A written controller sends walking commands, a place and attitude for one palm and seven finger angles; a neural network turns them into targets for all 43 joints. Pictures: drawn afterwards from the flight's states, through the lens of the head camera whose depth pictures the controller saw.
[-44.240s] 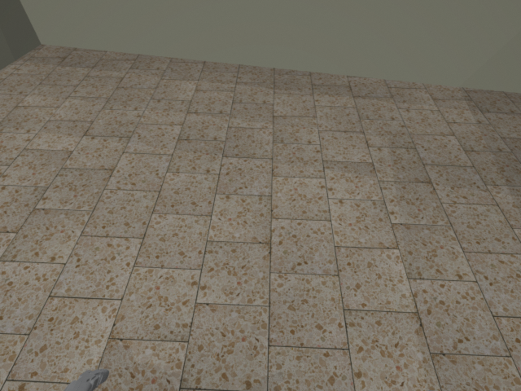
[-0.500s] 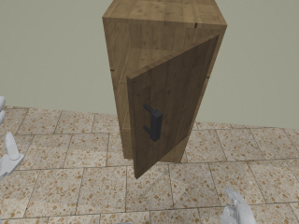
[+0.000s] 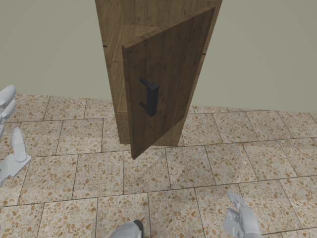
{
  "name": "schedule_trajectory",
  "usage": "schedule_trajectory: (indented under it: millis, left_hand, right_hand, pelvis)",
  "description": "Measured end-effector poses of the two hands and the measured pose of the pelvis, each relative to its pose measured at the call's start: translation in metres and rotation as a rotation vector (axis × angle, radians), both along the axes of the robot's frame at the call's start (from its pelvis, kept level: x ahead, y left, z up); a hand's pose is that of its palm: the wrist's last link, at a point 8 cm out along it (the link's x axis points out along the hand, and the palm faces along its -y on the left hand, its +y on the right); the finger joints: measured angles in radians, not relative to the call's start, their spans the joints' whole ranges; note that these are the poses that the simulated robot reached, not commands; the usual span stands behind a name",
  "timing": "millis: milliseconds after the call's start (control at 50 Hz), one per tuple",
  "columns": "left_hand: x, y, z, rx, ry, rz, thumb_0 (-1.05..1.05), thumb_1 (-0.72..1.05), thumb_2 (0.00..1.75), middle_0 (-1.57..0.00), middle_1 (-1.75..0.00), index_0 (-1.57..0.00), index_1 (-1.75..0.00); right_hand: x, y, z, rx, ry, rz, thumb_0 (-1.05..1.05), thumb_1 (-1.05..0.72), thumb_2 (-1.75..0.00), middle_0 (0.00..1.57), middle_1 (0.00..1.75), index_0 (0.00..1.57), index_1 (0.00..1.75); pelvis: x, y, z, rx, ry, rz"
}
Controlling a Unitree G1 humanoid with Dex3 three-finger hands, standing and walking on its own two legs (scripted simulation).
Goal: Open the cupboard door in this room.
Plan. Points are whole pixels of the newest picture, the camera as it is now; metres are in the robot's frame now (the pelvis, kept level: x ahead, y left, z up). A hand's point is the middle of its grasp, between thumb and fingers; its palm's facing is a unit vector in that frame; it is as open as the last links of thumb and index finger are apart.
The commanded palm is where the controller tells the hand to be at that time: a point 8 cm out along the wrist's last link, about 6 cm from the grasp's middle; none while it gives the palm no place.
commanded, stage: stop stepping back and stand still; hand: left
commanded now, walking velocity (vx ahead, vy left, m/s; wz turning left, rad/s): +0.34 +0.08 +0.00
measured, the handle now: (147, 97) +0.49 +0.09 +0.04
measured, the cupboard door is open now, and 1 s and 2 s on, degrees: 47 47 47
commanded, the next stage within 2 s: let the arm hang, fingers relaxed in 0.98 s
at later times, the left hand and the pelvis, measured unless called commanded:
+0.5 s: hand out of the picture +0.12 +0.28 +0.18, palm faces +0.52 -0.79 -0.34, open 7.4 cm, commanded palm +0.04 +0.32 +0.19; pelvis -0.08 +0.01 +0.01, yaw +3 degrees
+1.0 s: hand out of the picture +0.12 +0.26 +0.17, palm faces +0.44 -0.76 -0.47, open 7.4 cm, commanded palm +0.06 +0.30 +0.19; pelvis -0.07 +0.00 +0.01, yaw +1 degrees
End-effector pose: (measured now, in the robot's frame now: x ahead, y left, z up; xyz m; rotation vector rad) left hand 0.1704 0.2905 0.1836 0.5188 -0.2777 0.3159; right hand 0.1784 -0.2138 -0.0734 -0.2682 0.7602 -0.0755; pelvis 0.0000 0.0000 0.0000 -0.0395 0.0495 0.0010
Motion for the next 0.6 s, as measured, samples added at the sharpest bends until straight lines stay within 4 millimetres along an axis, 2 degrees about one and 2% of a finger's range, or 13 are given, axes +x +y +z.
schedule_trajectory:
  millis: [80, 160, 220, 280, 340, 400, 460, 520, 600]
  left_hand:
    - [-0.007, 0.001, 0.021, 0.06, -0.073, -0.051, 0.01, 0.89, 0.89, -0.22, -0.3, -0.22, -0.3]
    - [-0.028, 0.007, 0.029, 0.078, -0.061, -0.007, 0.01, 0.89, 0.89, -0.22, -0.3, -0.21, -0.3]
    - [-0.056, 0.008, 0.024, 0.084, 0.003, 0.053, 0.01, 0.89, 0.89, -0.21, -0.3, -0.21, -0.3]
    - [-0.087, 0.006, 0.013, 0.052, 0.052, 0.097, 0.01, 0.89, 0.89, -0.21, -0.3, -0.21, -0.3]
    - [-0.103, 0.009, 0.006, -0.021, 0.034, 0.147, 0.01, 0.89, 0.89, -0.21, -0.3, -0.21, -0.3]
    - [-0.103, 0.016, 0.001, -0.075, -0.009, 0.185, 0.01, 0.89, 0.89, -0.21, -0.3, -0.21, -0.3]
    - [-0.096, 0.023, 0.001, -0.093, -0.059, 0.182, 0.01, 0.89, 0.89, -0.21, -0.3, -0.21, -0.3]
    - [-0.094, 0.028, 0.005, -0.059, -0.089, 0.138, 0.01, 0.89, 0.89, -0.21, -0.3, -0.21, -0.3]
    - [-0.095, 0.031, 0.021, 0.044, -0.061, 0.086, 0.01, 0.89, 0.89, -0.21, -0.3, -0.21, -0.3]
  right_hand:
    - [-0.021, -0.016, 0.016, -0.032, -0.05, -0.072, 0.02, -0.91, -0.9, 0.2, 0.3, 0.2, 0.3]
    - [-0.044, -0.027, 0.03, -0.033, -0.123, -0.092, 0.02, -0.91, -0.9, 0.2, 0.3, 0.2, 0.3]
    - [-0.063, -0.033, 0.029, -0.013, -0.142, -0.101, 0.01, -0.91, -0.9, 0.2, 0.3, 0.2, 0.3]
    - [-0.084, -0.038, 0.02, -0.024, -0.074, -0.094, 0.01, -0.91, -0.9, 0.2, 0.3, 0.2, 0.3]
    - [-0.106, -0.039, 0.016, -0.045, 0.006, -0.089, 0.01, -0.91, -0.9, 0.2, 0.3, 0.2, 0.3]
    - [-0.12, -0.037, 0.015, -0.072, 0.033, -0.08, 0.02, -0.91, -0.9, 0.2, 0.3, 0.2, 0.3]
    - [-0.125, -0.031, 0.012, -0.102, 0.031, -0.061, 0.02, -0.91, -0.9, 0.2, 0.3, 0.2, 0.3]
    - [-0.125, -0.02, 0.01, -0.096, -0.005, -0.076, 0.02, -0.91, -0.9, 0.2, 0.3, 0.2, 0.3]
    - [-0.127, 0.003, 0.014, -0.015, -0.041, -0.088, 0.02, -0.91, -0.9, 0.2, 0.3, 0.2, 0.3]
  pelvis:
    - [-0.008, -0.001, 0.001, 0.008, -0.038, 0.0]
    - [-0.027, -0.004, 0.006, 0.004, -0.066, 0.008]
    - [-0.042, -0.008, 0.006, 0.02, -0.073, 0.025]
    - [-0.054, -0.009, 0.009, 0.049, -0.067, 0.01]
    - [-0.057, -0.007, 0.017, 0.07, -0.045, -0.006]
    - [-0.064, -0.004, 0.018, 0.066, -0.029, 0.016]
    - [-0.073, 0.005, 0.013, 0.04, -0.02, 0.048]
    - [-0.082, 0.016, 0.006, 0.03, -0.024, 0.051]
    - [-0.082, 0.017, 0.011, 0.038, -0.04, 0.037]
